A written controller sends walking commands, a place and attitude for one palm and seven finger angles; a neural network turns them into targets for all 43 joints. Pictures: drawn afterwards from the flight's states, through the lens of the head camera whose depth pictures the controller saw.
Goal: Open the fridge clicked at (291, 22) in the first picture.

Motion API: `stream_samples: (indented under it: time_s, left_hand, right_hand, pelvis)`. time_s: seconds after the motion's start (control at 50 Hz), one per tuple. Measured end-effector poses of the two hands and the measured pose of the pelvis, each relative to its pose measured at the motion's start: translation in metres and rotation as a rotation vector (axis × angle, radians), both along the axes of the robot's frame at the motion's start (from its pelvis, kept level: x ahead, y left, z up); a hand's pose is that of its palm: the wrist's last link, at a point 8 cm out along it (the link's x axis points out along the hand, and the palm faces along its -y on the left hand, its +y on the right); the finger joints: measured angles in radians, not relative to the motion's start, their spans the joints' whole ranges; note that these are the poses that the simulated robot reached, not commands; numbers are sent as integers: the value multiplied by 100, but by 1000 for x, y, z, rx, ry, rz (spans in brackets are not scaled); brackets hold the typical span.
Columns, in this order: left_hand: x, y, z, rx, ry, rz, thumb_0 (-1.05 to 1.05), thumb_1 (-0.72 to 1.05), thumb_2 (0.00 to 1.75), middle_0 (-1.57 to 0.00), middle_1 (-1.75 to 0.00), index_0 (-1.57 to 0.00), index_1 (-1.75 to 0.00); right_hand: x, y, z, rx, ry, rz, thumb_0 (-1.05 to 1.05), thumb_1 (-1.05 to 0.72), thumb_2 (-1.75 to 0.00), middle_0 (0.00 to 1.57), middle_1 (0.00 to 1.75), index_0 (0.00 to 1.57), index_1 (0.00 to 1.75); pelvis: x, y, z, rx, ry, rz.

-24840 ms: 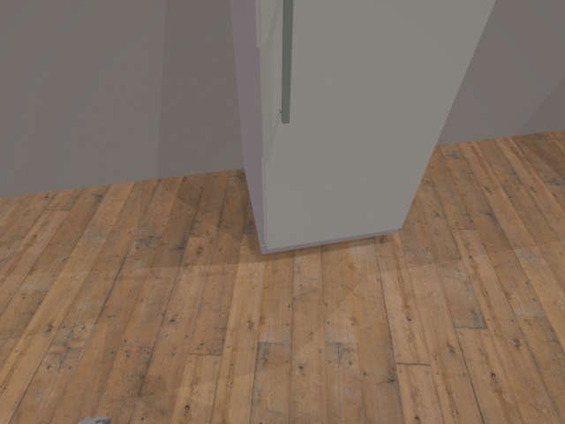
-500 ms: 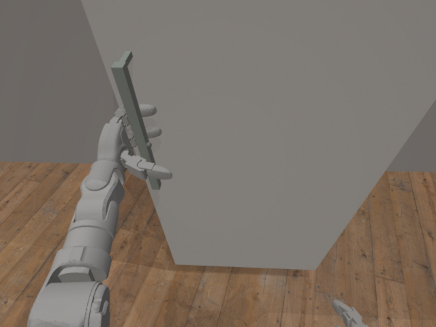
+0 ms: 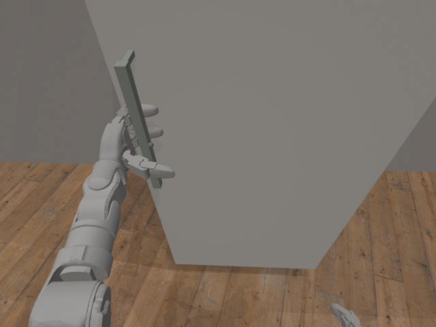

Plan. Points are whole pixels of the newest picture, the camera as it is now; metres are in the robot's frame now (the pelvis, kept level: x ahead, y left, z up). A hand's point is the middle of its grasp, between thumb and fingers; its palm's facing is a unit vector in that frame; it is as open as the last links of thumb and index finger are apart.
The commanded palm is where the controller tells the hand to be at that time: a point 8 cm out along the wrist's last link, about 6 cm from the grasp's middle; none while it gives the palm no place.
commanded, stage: grip the handle and tug to test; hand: left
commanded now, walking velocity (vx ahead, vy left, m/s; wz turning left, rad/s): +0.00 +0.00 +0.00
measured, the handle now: (146, 131) +0.46 +0.17 +0.12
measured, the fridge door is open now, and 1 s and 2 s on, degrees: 0 0 12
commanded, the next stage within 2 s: pull the door a little, standing still in 1.32 s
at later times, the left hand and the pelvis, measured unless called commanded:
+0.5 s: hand (147, 144) +0.41 +0.15 +0.14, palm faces +0.00 -1.00 +0.01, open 6.7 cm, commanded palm +0.38 +0.20 +0.14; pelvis +0.00 +0.00 +0.00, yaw +0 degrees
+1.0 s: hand (150, 144) +0.41 +0.15 +0.13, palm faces +0.01 -1.00 +0.01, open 5.2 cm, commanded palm +0.37 +0.20 +0.14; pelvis +0.01 +0.00 +0.00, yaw +0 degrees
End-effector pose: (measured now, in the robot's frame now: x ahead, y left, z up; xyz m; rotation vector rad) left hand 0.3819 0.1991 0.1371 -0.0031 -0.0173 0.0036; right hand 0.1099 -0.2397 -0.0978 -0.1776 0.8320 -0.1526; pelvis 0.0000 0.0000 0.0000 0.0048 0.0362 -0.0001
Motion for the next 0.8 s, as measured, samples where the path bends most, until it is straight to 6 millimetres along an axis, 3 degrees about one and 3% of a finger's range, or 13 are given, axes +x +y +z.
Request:
stream_samples:
  time_s: [0.18,0.6,0.8]
  left_hand:
    - [0,2,-1,-1,-1,4,-1,-21,43,-33,-124,-33,-124]
    - [5,5,-4,-10,10,-1,0,71,82,-43,-137,-43,-137]
    - [5,3,-4,-7,8,-10,1,75,84,-42,-140,-43,-140]
  right_hand:
    - [1,0,1,-1,1,-2,1,-91,-90,20,30,20,30]
    - [7,0,2,-8,4,2,1,-91,-90,20,30,20,30]
    - [8,3,2,-1,4,1,1,-91,-90,20,30,20,30]
  pelvis:
    - [1,0,0,-1,-1,-2]
    - [6,2,0,-4,8,0]
    - [6,2,1,-4,5,-4]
